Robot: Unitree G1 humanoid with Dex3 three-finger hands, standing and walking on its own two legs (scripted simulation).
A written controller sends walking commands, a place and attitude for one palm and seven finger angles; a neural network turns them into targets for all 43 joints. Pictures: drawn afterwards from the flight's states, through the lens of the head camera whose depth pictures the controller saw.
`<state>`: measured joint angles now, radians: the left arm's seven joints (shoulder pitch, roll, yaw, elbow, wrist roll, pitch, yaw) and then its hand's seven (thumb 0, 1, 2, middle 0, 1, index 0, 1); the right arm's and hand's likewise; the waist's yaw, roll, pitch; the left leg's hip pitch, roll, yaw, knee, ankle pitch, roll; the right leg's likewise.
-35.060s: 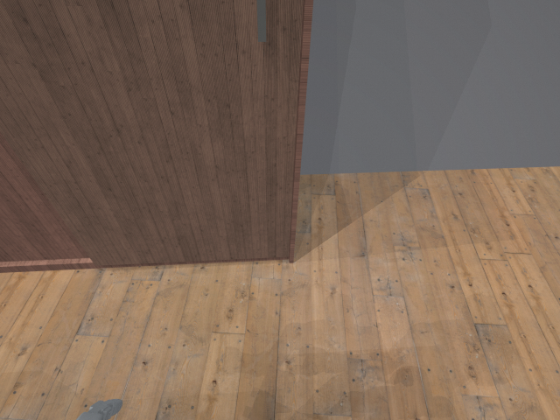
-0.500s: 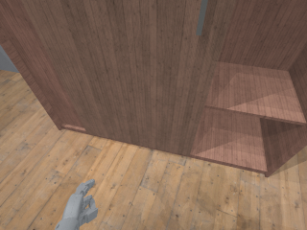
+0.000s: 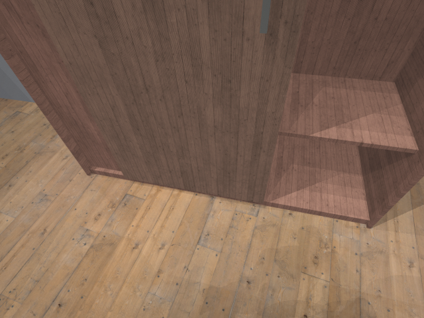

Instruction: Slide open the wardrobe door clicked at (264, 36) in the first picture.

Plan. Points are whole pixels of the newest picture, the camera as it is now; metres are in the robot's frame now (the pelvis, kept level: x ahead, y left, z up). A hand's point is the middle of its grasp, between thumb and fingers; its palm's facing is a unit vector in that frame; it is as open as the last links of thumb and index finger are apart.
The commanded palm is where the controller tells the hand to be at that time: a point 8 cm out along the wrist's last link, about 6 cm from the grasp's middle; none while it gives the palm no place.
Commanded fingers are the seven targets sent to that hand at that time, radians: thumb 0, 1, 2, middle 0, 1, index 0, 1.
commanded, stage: let the arm hang, fingers relaxed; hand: right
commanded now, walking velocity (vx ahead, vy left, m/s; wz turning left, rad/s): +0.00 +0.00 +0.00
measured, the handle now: out of the picture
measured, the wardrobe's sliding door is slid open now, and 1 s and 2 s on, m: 0.52 0.52 0.52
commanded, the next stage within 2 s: look to check the result in 0.70 s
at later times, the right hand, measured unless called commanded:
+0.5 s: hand out of the picture +0.01 -0.20 -0.17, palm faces -0.03 +0.98 -0.21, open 7.4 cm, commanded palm none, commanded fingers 0.00 -0.90 -0.90 0.20 0.30 0.20 0.30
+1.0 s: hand out of the picture +0.03 -0.21 -0.17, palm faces -0.03 +0.97 -0.24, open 7.4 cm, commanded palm none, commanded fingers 0.00 -0.90 -0.90 0.20 0.30 0.20 0.30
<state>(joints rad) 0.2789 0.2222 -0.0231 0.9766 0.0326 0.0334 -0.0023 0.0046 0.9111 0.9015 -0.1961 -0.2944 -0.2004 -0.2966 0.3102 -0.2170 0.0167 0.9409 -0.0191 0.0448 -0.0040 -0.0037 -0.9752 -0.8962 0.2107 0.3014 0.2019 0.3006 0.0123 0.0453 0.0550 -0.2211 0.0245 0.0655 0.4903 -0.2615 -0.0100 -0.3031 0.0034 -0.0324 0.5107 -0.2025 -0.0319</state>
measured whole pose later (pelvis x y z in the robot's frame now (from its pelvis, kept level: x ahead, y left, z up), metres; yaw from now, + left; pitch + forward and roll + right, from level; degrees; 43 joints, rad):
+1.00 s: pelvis +0.01 -0.02 +0.01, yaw +1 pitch -1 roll +0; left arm 0.22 0.21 0.00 1.12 0.02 0.00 0.01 0.00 0.91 0.90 -0.20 -0.29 -0.20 -0.30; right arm 0.23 -0.22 0.00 1.13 -0.02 0.00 -0.01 0.00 -0.91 -0.90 0.20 0.30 0.20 0.30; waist 0.01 -0.01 0.05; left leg -0.14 0.05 0.04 0.39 -0.22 -0.04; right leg -0.21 0.03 -0.06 0.39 -0.16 -0.05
